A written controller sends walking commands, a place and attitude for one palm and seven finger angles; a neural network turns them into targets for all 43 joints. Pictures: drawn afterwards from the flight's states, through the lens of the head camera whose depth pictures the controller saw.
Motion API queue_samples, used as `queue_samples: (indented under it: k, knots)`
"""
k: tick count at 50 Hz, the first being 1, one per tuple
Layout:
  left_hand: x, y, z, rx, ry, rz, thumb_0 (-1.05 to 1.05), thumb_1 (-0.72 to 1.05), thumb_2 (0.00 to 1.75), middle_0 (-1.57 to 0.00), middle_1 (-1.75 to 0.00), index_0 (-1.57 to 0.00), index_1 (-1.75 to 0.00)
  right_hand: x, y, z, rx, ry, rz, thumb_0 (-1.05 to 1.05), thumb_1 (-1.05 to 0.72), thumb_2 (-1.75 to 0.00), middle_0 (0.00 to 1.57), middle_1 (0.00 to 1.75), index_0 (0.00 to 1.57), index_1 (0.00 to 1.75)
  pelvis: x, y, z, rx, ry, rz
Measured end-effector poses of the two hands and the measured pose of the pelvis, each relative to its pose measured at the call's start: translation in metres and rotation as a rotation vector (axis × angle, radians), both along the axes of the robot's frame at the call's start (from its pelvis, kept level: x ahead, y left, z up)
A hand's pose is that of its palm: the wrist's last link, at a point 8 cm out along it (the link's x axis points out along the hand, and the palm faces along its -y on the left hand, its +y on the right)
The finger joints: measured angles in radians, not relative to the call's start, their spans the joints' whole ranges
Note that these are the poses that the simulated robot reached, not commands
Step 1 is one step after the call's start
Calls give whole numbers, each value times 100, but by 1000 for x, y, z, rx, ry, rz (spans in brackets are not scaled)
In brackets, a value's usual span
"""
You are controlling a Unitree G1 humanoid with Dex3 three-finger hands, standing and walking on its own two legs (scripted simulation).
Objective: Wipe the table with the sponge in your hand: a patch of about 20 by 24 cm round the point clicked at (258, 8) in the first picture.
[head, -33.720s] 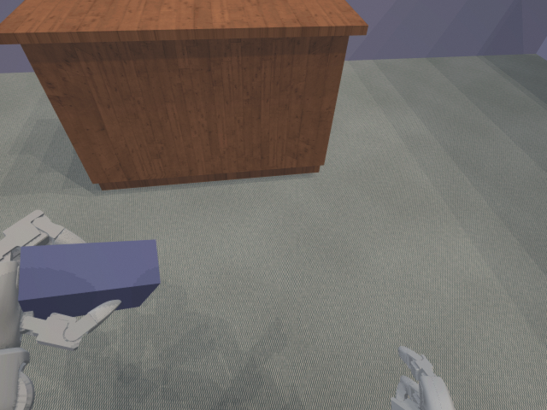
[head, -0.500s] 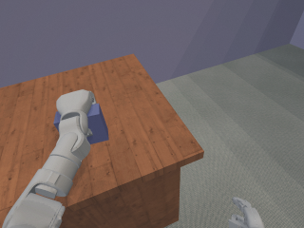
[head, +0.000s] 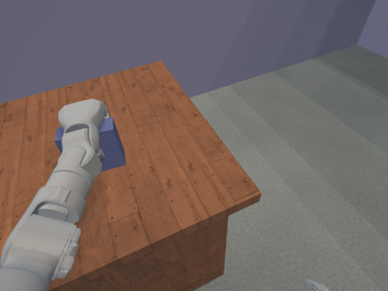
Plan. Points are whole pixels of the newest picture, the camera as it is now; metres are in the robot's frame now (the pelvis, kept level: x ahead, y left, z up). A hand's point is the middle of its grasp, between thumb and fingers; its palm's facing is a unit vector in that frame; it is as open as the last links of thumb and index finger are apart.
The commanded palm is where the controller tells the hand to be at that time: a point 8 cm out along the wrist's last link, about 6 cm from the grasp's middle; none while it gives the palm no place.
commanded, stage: wipe forward along the third lane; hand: left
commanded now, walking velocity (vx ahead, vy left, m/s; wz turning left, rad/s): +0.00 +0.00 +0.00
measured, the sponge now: (96, 153) +0.40 +0.26 +0.07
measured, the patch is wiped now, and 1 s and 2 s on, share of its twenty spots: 1.00 1.00 1.00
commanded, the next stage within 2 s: wipe back along the third lane in 0.06 s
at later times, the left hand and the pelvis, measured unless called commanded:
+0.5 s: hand (89, 133) +0.42 +0.26 +0.12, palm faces +0.05 -0.03 -1.00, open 9.2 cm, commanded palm +0.38 +0.24 +0.16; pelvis +0.01 +0.03 +0.00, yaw +0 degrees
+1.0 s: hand (94, 150) +0.37 +0.23 +0.13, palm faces +0.11 -0.06 -0.99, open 9.2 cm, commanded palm +0.32 +0.21 +0.16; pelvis +0.02 +0.02 +0.00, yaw +1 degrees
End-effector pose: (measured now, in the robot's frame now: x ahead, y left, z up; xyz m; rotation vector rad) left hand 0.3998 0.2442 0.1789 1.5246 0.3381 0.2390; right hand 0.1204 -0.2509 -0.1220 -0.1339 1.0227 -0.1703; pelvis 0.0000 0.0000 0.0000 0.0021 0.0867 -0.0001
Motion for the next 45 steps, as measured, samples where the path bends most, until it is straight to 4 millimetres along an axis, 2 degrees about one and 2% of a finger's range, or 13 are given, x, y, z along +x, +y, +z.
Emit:
queue_samples:
  k: [7,12,16,22,34,40,45]
  knots:
    - [9,6,0,9,-12,-9,1,-50,109,-83,-141,-87,-141,-1,2,1,-12,28,-7,1,-91,-90,20,30,20,30,4,8,0,-3,10,1]
    - [15,11,0,6,-16,-2,1,-50,110,-83,-141,-87,-141,6,9,4,-12,16,-8,1,-91,-90,20,30,20,30,5,13,1,-5,22,-1]
    - [11,10,-2,16,-43,-11,0,-49,110,-82,-141,-86,-141,16,18,6,4,-5,2,1,-91,-90,20,30,20,30,8,18,1,-7,23,-6]
    - [2,10,-3,11,-91,-3,0,-47,109,-79,-145,-83,-145,40,35,11,34,-47,36,1,-91,-90,20,30,20,30,12,25,1,-7,10,-2]
    - [-18,5,-2,-7,-128,32,0,-44,108,-76,-148,-80,-148,103,69,31,92,-166,138,1,-91,-90,20,30,20,30,22,32,0,-7,-9,9]
    - [-35,-4,-2,-13,-151,10,1,-44,108,-76,-148,-80,-148,128,81,41,118,-221,191,1,-91,-90,20,30,20,30,26,32,-1,-7,-25,17]
    - [-49,-13,-1,-23,-166,-3,1,-43,108,-75,-149,-79,-148,142,88,48,138,-254,230,1,-91,-90,20,30,20,30,25,30,-2,-5,-37,20]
